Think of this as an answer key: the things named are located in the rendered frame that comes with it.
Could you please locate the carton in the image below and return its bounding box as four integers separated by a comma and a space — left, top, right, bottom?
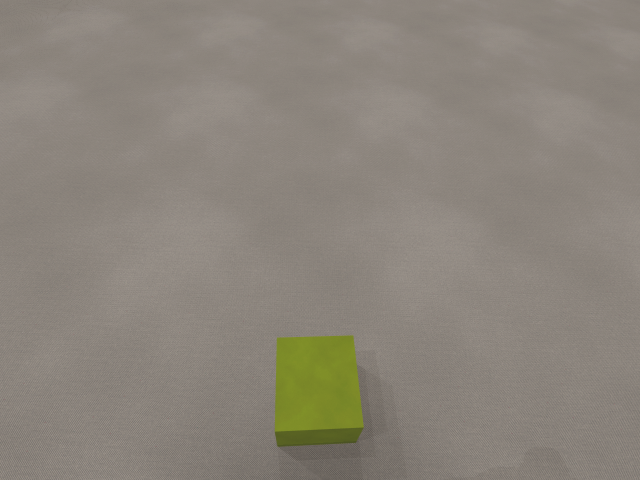
275, 335, 364, 447

